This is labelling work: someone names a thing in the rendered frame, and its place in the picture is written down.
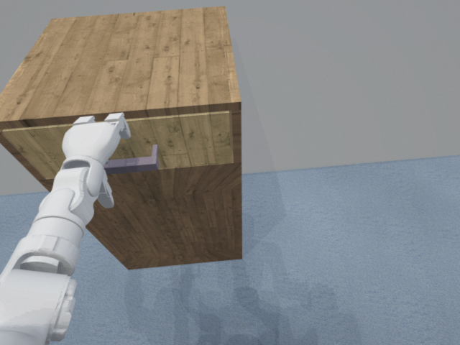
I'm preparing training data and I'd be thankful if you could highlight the cabinet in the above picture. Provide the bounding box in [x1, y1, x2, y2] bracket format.
[0, 6, 242, 270]

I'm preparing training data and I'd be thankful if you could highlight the drawer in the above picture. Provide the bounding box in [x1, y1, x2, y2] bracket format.
[2, 111, 231, 178]

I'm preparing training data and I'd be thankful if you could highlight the handle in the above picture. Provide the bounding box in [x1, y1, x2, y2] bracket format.
[103, 144, 159, 175]

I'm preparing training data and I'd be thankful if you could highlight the left robot hand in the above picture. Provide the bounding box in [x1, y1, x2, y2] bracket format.
[62, 113, 131, 208]

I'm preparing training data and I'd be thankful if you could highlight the left robot upper arm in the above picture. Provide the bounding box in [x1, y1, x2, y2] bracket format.
[0, 269, 77, 345]

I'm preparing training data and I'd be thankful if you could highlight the left robot forearm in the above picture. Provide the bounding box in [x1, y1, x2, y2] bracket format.
[0, 155, 104, 288]

